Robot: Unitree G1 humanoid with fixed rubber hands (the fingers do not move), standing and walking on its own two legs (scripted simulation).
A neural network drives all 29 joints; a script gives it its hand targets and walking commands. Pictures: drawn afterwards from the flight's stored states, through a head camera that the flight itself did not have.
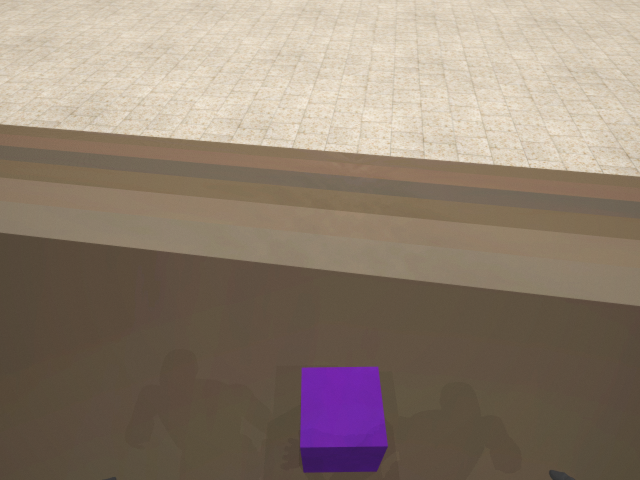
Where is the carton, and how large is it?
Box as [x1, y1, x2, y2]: [300, 367, 387, 472]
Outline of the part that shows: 302,368 300,449 304,472 376,471 387,446 377,367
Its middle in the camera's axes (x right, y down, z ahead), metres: +0.06 +0.50 +1.08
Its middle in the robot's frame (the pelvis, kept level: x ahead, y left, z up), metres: +0.42 -0.04 -0.66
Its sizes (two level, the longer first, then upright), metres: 0.210 0.200 0.250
